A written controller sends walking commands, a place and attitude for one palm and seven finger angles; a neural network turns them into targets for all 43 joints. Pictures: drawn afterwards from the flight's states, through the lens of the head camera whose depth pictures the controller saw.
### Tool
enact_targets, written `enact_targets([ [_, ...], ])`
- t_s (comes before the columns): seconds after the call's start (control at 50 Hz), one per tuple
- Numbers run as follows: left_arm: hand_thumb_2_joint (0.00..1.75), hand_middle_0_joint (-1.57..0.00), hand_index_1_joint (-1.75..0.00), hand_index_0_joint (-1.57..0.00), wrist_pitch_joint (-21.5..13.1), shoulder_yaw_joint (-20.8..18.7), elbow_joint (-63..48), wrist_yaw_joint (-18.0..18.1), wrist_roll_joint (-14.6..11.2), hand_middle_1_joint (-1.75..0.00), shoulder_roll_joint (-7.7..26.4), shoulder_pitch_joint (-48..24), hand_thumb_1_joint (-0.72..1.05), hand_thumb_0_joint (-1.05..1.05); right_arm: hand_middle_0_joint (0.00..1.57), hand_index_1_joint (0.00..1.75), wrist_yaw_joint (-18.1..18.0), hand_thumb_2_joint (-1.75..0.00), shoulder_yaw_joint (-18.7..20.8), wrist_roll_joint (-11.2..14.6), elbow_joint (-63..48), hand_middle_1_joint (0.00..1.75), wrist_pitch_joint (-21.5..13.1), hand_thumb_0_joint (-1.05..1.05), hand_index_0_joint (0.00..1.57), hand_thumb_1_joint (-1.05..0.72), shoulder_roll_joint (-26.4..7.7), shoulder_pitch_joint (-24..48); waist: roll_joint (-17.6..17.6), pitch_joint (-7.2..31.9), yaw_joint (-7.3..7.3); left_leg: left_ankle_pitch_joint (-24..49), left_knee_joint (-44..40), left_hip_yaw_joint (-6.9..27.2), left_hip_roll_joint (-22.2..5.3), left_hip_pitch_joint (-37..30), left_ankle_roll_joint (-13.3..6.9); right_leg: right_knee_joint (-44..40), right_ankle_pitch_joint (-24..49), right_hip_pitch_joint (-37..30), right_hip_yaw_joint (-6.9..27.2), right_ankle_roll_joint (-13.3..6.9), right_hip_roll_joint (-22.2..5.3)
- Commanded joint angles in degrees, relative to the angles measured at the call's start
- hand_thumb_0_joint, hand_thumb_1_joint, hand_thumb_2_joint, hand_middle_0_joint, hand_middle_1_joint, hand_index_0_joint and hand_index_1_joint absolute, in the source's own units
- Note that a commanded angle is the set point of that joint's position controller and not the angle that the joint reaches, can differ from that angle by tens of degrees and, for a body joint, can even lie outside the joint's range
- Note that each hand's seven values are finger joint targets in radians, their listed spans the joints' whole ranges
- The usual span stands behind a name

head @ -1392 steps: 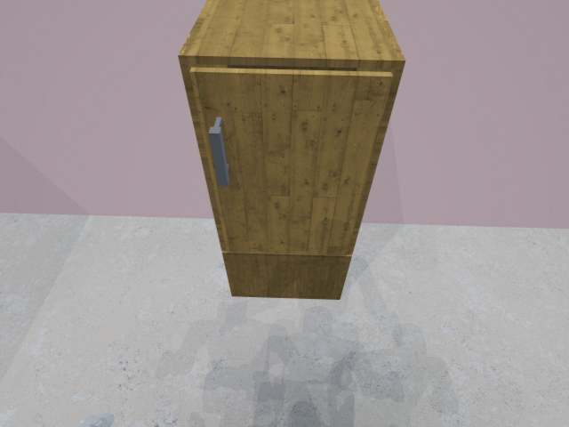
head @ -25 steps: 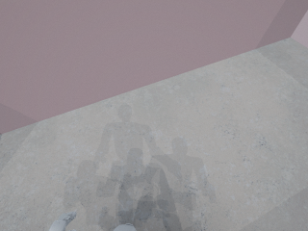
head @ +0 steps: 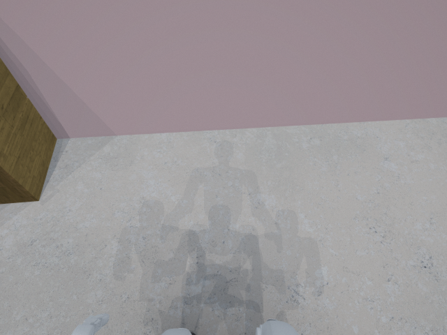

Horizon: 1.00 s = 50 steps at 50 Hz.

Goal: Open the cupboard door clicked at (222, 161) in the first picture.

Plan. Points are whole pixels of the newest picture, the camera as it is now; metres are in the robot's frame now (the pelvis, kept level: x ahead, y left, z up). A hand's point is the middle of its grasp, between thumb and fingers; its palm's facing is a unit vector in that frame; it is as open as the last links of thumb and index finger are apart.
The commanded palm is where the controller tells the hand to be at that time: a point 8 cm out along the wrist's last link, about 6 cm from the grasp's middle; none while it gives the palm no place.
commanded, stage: turn to face it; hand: left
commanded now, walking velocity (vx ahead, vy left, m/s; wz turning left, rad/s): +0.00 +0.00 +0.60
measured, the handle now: out of the picture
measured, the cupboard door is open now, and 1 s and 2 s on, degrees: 46 46 46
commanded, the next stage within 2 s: take the last steps up to it in 1.48 s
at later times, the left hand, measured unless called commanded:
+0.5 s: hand out of the picture +0.00 +0.20 -0.19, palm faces +0.33 -0.92 -0.22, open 7.4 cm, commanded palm none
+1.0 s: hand out of the picture -0.01 +0.18 -0.17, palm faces +0.58 -0.78 -0.23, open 7.4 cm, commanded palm none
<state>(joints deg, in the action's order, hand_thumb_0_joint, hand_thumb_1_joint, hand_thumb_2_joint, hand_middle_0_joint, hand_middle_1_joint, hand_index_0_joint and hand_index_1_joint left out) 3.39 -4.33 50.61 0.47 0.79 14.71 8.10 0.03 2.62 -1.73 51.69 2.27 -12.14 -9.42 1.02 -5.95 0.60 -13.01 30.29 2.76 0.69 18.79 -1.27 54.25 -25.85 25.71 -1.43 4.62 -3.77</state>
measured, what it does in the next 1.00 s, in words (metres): steps on the spot, turning left: right foot, then left foot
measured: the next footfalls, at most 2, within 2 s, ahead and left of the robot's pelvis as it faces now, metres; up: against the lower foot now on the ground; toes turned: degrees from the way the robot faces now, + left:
right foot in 0.12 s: +0.05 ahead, -0.16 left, +0.00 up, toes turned +3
left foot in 0.44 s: +0.03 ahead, +0.11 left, +0.00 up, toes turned +20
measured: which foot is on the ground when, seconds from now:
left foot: down 0.00-0.12, up 0.14-0.42, down 0.44-0.78, up 0.80-1.00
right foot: up 0.00-0.10, down 0.12-0.42, up 0.44-0.76, down 0.78-1.00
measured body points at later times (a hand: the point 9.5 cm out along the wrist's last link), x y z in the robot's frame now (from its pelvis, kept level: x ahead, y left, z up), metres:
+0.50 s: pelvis +0.01 -0.01 -0.02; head +0.06 +0.04 +0.43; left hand -0.02 +0.25 -0.18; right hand +0.20 -0.23 -0.14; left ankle -0.01 +0.09 -0.74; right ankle +0.00 -0.16 -0.70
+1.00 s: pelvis +0.04 -0.03 +0.00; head +0.08 +0.01 +0.44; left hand -0.04 +0.22 -0.15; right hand +0.27 -0.19 -0.14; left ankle -0.02 +0.07 -0.70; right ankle +0.09 -0.16 -0.74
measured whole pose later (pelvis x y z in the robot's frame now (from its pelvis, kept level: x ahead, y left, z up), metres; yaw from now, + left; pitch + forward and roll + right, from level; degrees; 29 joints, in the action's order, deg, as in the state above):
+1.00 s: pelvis +0.04 -0.03 +0.00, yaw +38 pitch +1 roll +1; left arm 0.6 -2.3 49.5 0.9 1.5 11.7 11.1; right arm 1.6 4.0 -0.8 52.7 4.7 -13.9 -7.8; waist 2.1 -6.7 1.1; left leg -26.1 47.6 -3.9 -0.2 24.0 2.8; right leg 31.2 -19.7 11.4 -8.7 2.6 -8.0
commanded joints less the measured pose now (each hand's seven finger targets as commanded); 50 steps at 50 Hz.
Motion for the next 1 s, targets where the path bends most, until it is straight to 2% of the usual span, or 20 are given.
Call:
enact_targets([
  [0.0, 0.90, -0.20, -0.30, -0.20, -1.68, -0.48, -5.16, 0.32, -0.32, -0.30, 3.29, 0.41, 0.90, 0.00, 0.20, 0.30, -0.61, -0.90, 4.33, -0.10, -3.60, 0.30, -0.61, 0.00, 0.20, -0.90, -12.94, -0.94, -10.72, 9.20, 0.59, 12.06, -9.48, 16.06, -12.49, -5.13, -7.28, -10.28, 0.72, -5.37, -0.16, -1.05, 2.44],
  [0.06, 0.90, -0.20, -0.30, -0.20, -2.38, -1.12, -3.76, 0.76, -0.35, -0.30, 5.08, 6.28, 0.90, 0.00, 0.20, 0.30, -0.36, -0.90, 4.42, 0.59, -4.84, 0.30, -0.08, 0.00, 0.20, -0.90, -11.73, 2.23, -7.68, 9.21, -2.52, 4.91, -4.95, 15.41, -8.55, 4.08, -4.00, -27.60, 9.64, -19.66, -0.04, -1.95, 2.56],
  [0.1, 0.90, -0.20, -0.30, -0.20, -3.02, -2.55, -4.26, 1.46, 0.99, -0.30, 12.75, 7.54, 0.90, 0.00, 0.20, 0.30, 0.38, -0.90, 3.63, 1.11, -7.09, 0.30, -0.05, 0.00, 0.20, -0.90, -6.30, 2.85, 17.68, 6.85, -4.19, -19.26, 18.78, -0.84, 4.14, 17.71, 3.57, -42.97, 3.42, -23.09, 23.20, -11.49, -21.60],
  [0.12, 0.90, -0.20, -0.30, -0.20, -2.59, -1.67, -5.47, 1.26, 0.51, -0.30, 12.58, 4.43, 0.90, 0.00, 0.20, 0.30, 0.92, -0.90, 3.81, 0.50, -7.16, 0.30, 0.15, 0.00, 0.20, -0.90, -7.73, 2.35, 13.11, 5.85, -2.66, -19.61, 29.92, 0.52, 1.20, 14.45, 2.75, -42.73, 3.30, -14.79, 20.19, -14.22, -23.09],
  [0.18, 0.90, -0.20, -0.30, -0.20, -3.30, -0.61, -6.12, 1.56, 0.29, -0.30, 6.48, 0.45, 0.90, 0.00, 0.20, 0.30, 1.36, -0.90, 3.75, 0.55, -4.81, 0.30, 0.95, 0.00, 0.20, -0.90, -6.79, 2.34, 14.41, 4.28, 0.06, -13.65, 37.25, -1.28, -2.03, 15.08, 4.24, -36.23, 24.86, -15.46, 6.93, -12.02, -14.93],
  [0.24, 0.90, -0.20, -0.30, -0.20, -3.75, -1.04, -4.66, 1.52, 0.67, -0.30, 7.71, 4.26, 0.90, 0.00, 0.20, 0.30, 1.79, -0.90, 2.59, 1.17, -5.27, 0.30, 0.74, 0.00, 0.20, -0.90, -4.37, 5.16, 10.09, 6.39, -1.90, -14.58, 23.64, -5.70, -1.61, 11.02, 5.06, -31.74, 40.17, -21.43, 1.57, -11.10, -14.70],
  [0.3, 0.90, -0.20, -0.30, -0.20, -3.74, -1.57, -3.22, 1.30, 0.71, -0.30, 10.20, 7.52, 0.90, 0.00, 0.20, 0.30, 1.89, -0.90, 1.84, 1.31, -5.57, 0.30, 0.21, 0.00, 0.20, -0.90, -3.50, 6.46, 10.57, 8.19, -3.28, -13.04, 13.38, -8.70, -0.24, 7.00, 4.49, -28.07, 45.89, -24.24, 0.26, -10.58, -15.71],
  [0.36, 0.90, -0.20, -0.30, -0.20, -3.43, -1.99, -3.03, 0.86, 0.17, -0.30, 10.59, 6.18, 0.90, 0.00, 0.20, 0.30, 1.63, -0.90, 2.10, 1.13, -4.59, 0.30, -0.36, 0.00, 0.20, -0.90, -5.63, 1.70, 9.75, 9.79, -0.34, -2.18, -0.59, -9.04, 0.36, -4.37, 3.16, -20.59, 41.57, -19.12, -3.75, -6.50, -14.61],
  [0.38, 0.90, -0.20, -0.30, -0.20, -3.20, -1.90, -3.94, 0.58, -0.28, -0.30, 9.58, 5.27, 0.90, 0.00, 0.20, 0.30, 1.44, -0.90, 3.00, 0.86, -3.90, 0.30, -0.75, 0.00, 0.20, -0.90, -8.87, -1.79, 2.63, 11.74, 1.94, 9.24, -4.25, -3.90, -3.94, -14.38, 0.89, -12.51, 34.15, -10.70, -6.25, -3.53, -13.04],
  [0.4, 0.90, -0.20, -0.30, -0.20, -2.88, -1.04, -6.30, 0.19, -0.60, -0.30, 5.43, 5.01, 0.90, 0.00, 0.20, 0.30, 1.04, -0.90, 4.65, 0.32, -3.52, 0.30, -1.21, 0.00, 0.20, -0.90, -15.65, -6.78, -16.03, 14.63, 4.34, 30.83, -5.96, 18.64, -20.69, -23.75, -7.79, 1.72, -0.92, 4.96, -8.83, 1.15, -4.56],
  [0.42, 0.90, -0.20, -0.30, -0.20, -2.30, -0.25, -8.14, 0.57, 0.01, -0.30, 5.11, 0.92, 0.90, 0.00, 0.20, 0.30, 0.55, -0.90, 5.12, 0.40, -2.23, 0.30, -0.68, 0.00, 0.20, -0.90, -18.24, -10.40, -15.92, 14.39, 5.94, 33.48, -7.34, 22.50, -25.75, -21.44, -13.38, 9.48, -14.19, 8.36, -2.71, 0.48, -2.79],
  [0.54, 0.90, -0.20, -0.30, -0.20, -1.55, -0.59, -4.73, 0.03, -0.04, -0.30, 4.04, 0.31, 0.90, 0.00, 0.20, 0.30, -1.11, -0.90, 3.60, 0.15, -4.24, 0.30, -1.42, 0.00, 0.20, -0.90, -13.03, -0.52, -9.65, 9.79, 0.86, 20.02, -8.38, 12.72, -14.05, -10.12, -7.97, 5.44, -0.85, 3.74, 1.16, 0.10, -1.34],
  [0.64, 0.90, -0.20, -0.30, -0.20, -1.79, -0.35, -5.26, 0.12, -0.13, -0.30, 3.87, -0.03, 0.90, 0.00, 0.20, 0.30, -0.65, -0.90, 4.15, -0.02, -3.87, 0.30, -0.75, 0.00, 0.20, -0.90, -13.13, -0.38, -9.82, 9.33, 0.93, 15.10, -8.51, 15.29, -12.32, -6.47, -7.39, -8.34, 0.13, -4.08, -0.31, -0.64, 2.01],
  [0.7, 0.90, -0.20, -0.30, -0.20, -2.24, -0.80, -4.35, 0.48, -0.32, -0.30, 4.57, 4.79, 0.90, 0.00, 0.20, 0.30, -0.51, -0.90, 4.35, 0.40, -4.67, 0.30, -0.24, 0.00, 0.20, -0.90, -12.66, 2.49, -9.27, 9.71, -1.79, 11.45, -5.23, 15.84, -9.63, 0.02, -5.27, -22.57, 7.98, -15.54, -0.95, -1.28, 3.44],
  [0.72, 0.90, -0.20, -0.30, -0.20, -2.73, -1.36, -4.09, 0.83, -0.11, -0.30, 6.59, 7.02, 0.90, 0.00, 0.20, 0.30, -0.29, -0.90, 4.26, 0.83, -5.35, 0.30, -0.11, 0.00, 0.20, -0.90, -11.09, 3.27, -5.24, 9.77, -3.11, 5.12, -1.28, 14.22, -6.61, 5.36, -2.77, -30.92, 10.11, -22.09, 1.95, -2.13, 0.39],
  [0.76, 0.90, -0.20, -0.30, -0.20, -3.10, -2.31, -4.78, 1.32, 1.00, -0.30, 13.56, 7.15, 0.90, 0.00, 0.20, 0.30, 0.58, -0.90, 3.64, 1.02, -7.35, 0.30, -0.13, 0.00, 0.20, -0.90, -7.01, 3.56, 15.06, 7.82, -4.09, -21.41, 23.69, -0.66, 3.39, 15.97, 3.31, -41.68, 8.32, -21.65, 22.79, -12.71, -23.71],
  [0.8, 0.90, -0.20, -0.30, -0.20, -3.46, -1.24, -5.76, 1.57, 0.38, -0.30, 9.21, 2.83, 0.90, 0.00, 0.20, 0.30, 0.94, -0.90, 3.98, 0.46, -5.45, 0.30, 0.71, 0.00, 0.20, -0.90, -7.48, 2.98, 14.11, 5.46, -1.05, -16.61, 38.02, 0.61, -0.70, 15.99, 3.45, -38.37, 16.57, -16.20, 14.92, -13.05, -18.62],
  [0.86, 0.90, -0.20, -0.30, -0.20, -3.63, -0.62, -5.91, 1.57, 0.52, -0.30, 7.01, 1.99, 0.90, 0.00, 0.20, 0.30, 1.55, -0.90, 2.89, 0.94, -5.03, 0.30, 0.73, 0.00, 0.20, -0.90, -5.55, 3.94, 13.60, 5.57, -0.83, -14.76, 30.87, -3.62, -2.42, 13.39, 4.83, -33.06, 37.69, -19.44, 1.98, -11.38, -14.81],
  [0.94, 0.90, -0.20, -0.30, -0.20, -3.80, -1.53, -3.18, 1.29, 0.80, -0.30, 9.87, 7.82, 0.90, 0.00, 0.20, 0.30, 1.92, -0.90, 1.68, 1.28, -5.51, 0.30, -0.03, 0.00, 0.20, -0.90, -3.32, 6.74, 10.94, 8.11, -3.42, -13.24, 13.03, -8.68, -0.38, 7.20, 4.26, -26.93, 48.63, -24.77, -0.68, -10.04, -15.74],
  [0.98, 0.90, -0.20, -0.30, -0.20, -3.62, -1.81, -3.04, 1.01, 0.42, -0.30, 10.75, 7.13, 0.90, 0.00, 0.20, 0.30, 1.72, -0.90, 1.69, 1.13, -4.80, 0.30, -0.21, 0.00, 0.20, -0.90, -4.30, 3.69, 11.07, 8.79, -1.71, -6.59, 5.41, -9.82, 0.49, 1.04, 3.54, -23.56, 46.04, -21.97, -3.34, -7.83, -15.18],
])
